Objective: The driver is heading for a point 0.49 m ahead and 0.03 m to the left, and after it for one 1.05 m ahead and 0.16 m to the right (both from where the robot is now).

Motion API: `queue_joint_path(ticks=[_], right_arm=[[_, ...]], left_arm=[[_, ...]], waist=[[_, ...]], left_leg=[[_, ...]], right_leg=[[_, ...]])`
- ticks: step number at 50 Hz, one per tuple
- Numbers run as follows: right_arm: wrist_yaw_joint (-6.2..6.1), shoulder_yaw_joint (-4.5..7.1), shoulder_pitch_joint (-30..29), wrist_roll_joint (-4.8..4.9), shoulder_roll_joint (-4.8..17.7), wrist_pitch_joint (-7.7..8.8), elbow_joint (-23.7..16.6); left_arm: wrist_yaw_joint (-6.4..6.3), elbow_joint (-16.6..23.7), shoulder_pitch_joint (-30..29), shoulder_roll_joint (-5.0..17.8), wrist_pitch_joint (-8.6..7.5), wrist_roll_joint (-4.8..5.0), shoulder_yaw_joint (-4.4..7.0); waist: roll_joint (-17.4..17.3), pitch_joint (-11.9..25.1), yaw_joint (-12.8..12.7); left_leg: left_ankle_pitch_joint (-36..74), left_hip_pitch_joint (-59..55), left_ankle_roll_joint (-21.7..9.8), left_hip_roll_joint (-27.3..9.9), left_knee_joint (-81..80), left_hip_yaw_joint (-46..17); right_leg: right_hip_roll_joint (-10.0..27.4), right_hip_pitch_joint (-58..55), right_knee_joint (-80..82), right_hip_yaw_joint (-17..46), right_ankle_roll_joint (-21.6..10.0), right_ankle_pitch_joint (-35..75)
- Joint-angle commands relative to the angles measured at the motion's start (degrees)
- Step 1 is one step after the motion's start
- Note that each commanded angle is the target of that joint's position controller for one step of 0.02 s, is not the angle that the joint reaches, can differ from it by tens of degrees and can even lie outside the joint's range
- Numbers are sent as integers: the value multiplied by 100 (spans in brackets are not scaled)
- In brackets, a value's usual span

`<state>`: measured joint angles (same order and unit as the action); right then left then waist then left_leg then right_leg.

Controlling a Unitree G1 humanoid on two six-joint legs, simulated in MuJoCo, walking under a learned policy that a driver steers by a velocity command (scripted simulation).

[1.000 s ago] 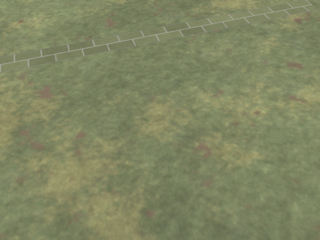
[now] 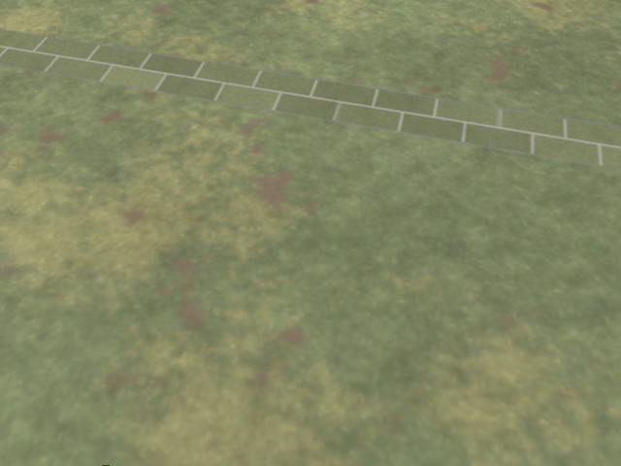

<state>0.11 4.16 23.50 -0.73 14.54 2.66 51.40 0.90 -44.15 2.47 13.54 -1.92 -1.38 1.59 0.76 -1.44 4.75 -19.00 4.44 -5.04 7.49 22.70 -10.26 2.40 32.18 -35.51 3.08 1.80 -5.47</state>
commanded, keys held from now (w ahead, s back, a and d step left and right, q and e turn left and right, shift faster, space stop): w+q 0.52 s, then w+e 0.48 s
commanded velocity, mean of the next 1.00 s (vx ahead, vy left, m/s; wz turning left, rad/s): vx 0.50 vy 0.00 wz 0.27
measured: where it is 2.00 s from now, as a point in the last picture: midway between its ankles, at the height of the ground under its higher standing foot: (242, 262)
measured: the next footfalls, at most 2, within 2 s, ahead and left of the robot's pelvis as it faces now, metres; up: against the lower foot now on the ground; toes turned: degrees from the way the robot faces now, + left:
right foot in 0.06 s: +0.18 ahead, -0.13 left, +0.00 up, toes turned +5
left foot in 0.58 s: +0.39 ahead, +0.14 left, +0.00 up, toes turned +25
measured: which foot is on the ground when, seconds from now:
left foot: down 0.00-0.06, up 0.08-0.56, down 0.58-1.00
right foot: up 0.00-0.04, down 0.06-0.60, up 0.62-1.00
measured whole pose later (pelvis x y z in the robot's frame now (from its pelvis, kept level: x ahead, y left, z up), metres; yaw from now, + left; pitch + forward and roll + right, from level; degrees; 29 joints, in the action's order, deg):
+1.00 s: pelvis +0.46 +0.12 +0.00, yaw +14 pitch +0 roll +1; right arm -1.1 1.8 24.0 -0.8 11.7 5.2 52.1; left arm 2.5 -49.4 12.3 13.8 0.4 -1.5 3.1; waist 2.6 -1.6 1.3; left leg -15.4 -4.2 -5.6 5.2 10.2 11.6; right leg 3.7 38.2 -48.5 -0.8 -2.2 -0.3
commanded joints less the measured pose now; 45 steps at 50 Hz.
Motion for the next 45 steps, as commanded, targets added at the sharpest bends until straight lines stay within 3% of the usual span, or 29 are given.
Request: queue_joint_path(ticks=[1, 2, 3, 4, 5, 6, 7, 9, 12, 14, 20, 24, 27, 28, 29, 30, 31, 32, 33, 34, 36, 37, 40, 45], right_arm=[[-19, 237, -296, -54, 1006, 97, -469], [-4, 221, -359, -44, 962, 145, -506], [42, 122, -307, 20, 609, 219, -607], [33, 21, 195, 226, 95, 233, -817], [-6, 70, 331, 76, 562, 141, -732], [12, 108, -10, -8, 718, 76, -661], [74, 95, -314, -35, 616, 58, -700], [180, 93, -463, -126, 476, -47, -763], [242, 54, -631, -100, 345, -150, -882], [275, 24, -952, -119, 315, -189, -1018], [402, -129, -2136, -95, 129, -170, -1477], [445, -154, -2585, -135, 181, -183, -1696], [374, -90, -2181, -208, 287, -174, -1629], [328, -36, -1500, -235, 349, -122, -1416], [249, 44, -525, -299, 486, -55, -1059], [142, 160, 100, -392, 1023, -14, -968], [59, 230, 222, -136, 1371, -69, -1053], [-23, 213, -57, -37, 1221, -89, -1014], [-55, 117, -408, -47, 913, -31, -958], [-39, 30, -620, -53, 649, 34, -889], [-32, -75, -873, -19, 356, 155, -833], [-27, -87, -803, -20, 327, 224, -790], [-30, -59, -592, 8, 422, 333, -617], [-75, -98, -146, 1, 319, 348, -363]], left_arm=[[-30, 279, 320, 636, -175, 28, 168], [-84, 117, 948, 760, -254, -5, 223], [-170, 41, 1728, 1173, -342, -117, 325], [-247, 114, 2092, 1767, -299, -237, 442], [-242, 91, 1832, 1581, -222, -172, 467], [-216, 236, 1428, 1001, -206, -121, 336], [-183, 234, 1168, 698, -209, -86, 259], [-178, 110, 1247, 486, -252, -54, 188], [-123, -85, 1572, 523, -387, 12, 218], [-108, -160, 1698, 527, -420, 33, 228], [-124, -335, 1926, 607, -414, 9, 244], [-191, -475, 2201, 815, -331, 16, 291], [-237, -601, 2397, 1006, -214, 18, 305], [-234, -647, 2449, 1033, -164, 21, 284], [-214, -613, 2442, 934, -140, 25, 226], [-133, -321, 2643, 356, -144, 102, 66], [-105, -172, 2649, 518, -125, 138, 133], [-129, -67, 1931, 877, -97, 82, 247], [-92, -35, 1735, 646, -147, 163, 178], [-63, -166, 1874, 549, -144, 162, 162], [-2, -443, 2322, 459, 37, 1, 169], [36, -502, 2379, 440, 100, -14, 190], [99, -491, 2071, 350, 187, 31, 232], [127, -294, 1175, 310, 180, 19, 232]], waist=[[-606, 75, -499], [-320, 326, -831], [395, 984, -1139], [1693, 1677, -952], [1430, 1542, -725], [542, 747, -697], [181, 302, -655], [563, 96, -554], [592, 182, -501], [524, 123, -507], [484, -239, -677], [463, -362, -750], [524, -20, -530], [451, 321, -227], [183, 843, 182], [-902, 1672, 229], [-1351, 2246, 200], [-487, 1513, 222], [-414, 758, -3], [-217, 381, -287], [-413, 163, -616], [-416, 166, -641], [-438, -42, -658], [-407, -358, -452]], left_leg=[[2142, 780, -587, -1370, -21, -1405], [2218, 995, -455, -1077, 724, -1251], [1633, 1368, -299, -645, 2229, -682], [-1178, 2922, -75, 212, 3872, 213], [-1255, 3493, -120, -201, 4609, 362], [-654, 3539, -149, -531, 4844, 330], [-202, 3425, -104, -703, 4665, 398], [117, 3197, -7, -921, 4371, 477], [368, 3352, 59, -898, 4460, 586], [640, 3664, 118, -964, 4362, 632], [1669, 3512, 171, -1066, 2605, 1118], [1282, 3076, -72, -973, 1658, 1529], [515, 2064, -403, -470, 1238, 1774], [550, 1195, -540, -261, 911, 1714], [721, -236, -682, -335, 601, 1422], [18, -2099, -1077, -2094, 431, -774], [525, -2451, -1617, -3356, -537, -3210], [1195, -1891, -1391, -3039, -503, -2183], [1820, -976, -1210, -2786, -584, -1241], [2147, -273, -872, -2457, -786, -574], [2239, 433, -487, -2069, -1109, 192], [2412, 475, -420, -2001, -1210, 335], [2581, 334, -149, -1879, -1463, 843], [2710, -122, -24, -1854, -1628, 1346]], right_leg=[[-331, -1571, 595, -147, -123, -394], [-328, -2460, 936, -111, -217, -510], [641, -3535, 1261, 823, -436, -1472], [2254, -4934, 1830, 3305, -1016, -2117], [2373, -4467, 2140, 4233, -1293, -2899], [2048, -3741, 2163, 3345, -1165, -3015], [1724, -3160, 2212, 2413, -1023, -2116], [1262, -2775, 2321, 1203, -807, -603], [1177, -2903, 2306, 475, -831, 948], [1230, -3012, 2391, 142, -907, 1408], [1113, -2917, 2605, -837, -894, 1570], [1298, -3315, 2427, -1181, -815, 1964], [1375, -3560, 1279, -1460, -757, 4185], [1346, -3394, 434, -1522, -741, 4400], [1185, -2652, -729, -1634, -658, 3567], [761, -862, -2668, -1648, -478, 232], [-192, 274, -4245, -1015, -348, -2631], [63, 727, -4405, -336, -412, -2011], [189, 627, -4096, -200, -453, -1608], [353, 252, -3550, -130, -471, -1393], [387, -359, -3098, -76, -431, -1146], [314, -417, -3086, -72, -428, -1011], [258, 95, -2857, -14, -396, -425], [198, 892, -2043, -90, -346, 445]])
Over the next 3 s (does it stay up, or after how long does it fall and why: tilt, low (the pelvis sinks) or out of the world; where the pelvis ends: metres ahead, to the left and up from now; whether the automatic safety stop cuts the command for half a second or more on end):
stays up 1.23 -0.01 0.01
